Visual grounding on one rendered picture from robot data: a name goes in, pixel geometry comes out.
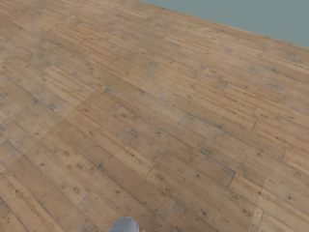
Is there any robot left thigh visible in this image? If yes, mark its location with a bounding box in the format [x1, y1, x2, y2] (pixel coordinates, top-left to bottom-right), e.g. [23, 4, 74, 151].
[107, 217, 139, 232]

